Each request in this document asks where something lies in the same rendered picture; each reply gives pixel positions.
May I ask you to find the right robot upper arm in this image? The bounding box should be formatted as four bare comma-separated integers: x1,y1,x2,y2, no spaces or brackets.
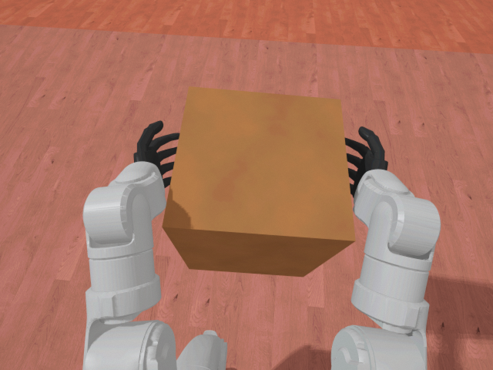
331,325,425,370

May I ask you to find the left robot upper arm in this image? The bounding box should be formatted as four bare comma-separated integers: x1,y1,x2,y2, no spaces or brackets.
84,320,177,370

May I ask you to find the right robot forearm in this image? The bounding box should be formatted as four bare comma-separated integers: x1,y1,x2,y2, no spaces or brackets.
351,170,441,370

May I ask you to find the carton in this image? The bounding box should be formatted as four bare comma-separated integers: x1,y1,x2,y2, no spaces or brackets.
162,86,356,277

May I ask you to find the left robot forearm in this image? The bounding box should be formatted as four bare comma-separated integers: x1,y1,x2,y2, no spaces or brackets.
82,161,166,370

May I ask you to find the left robot hand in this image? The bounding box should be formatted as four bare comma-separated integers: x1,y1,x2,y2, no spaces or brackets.
133,120,179,188

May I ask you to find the right robot hand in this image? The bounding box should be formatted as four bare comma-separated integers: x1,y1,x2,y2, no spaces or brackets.
345,126,388,197

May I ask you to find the robot left thigh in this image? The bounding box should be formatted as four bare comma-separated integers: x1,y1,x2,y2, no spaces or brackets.
176,335,227,370

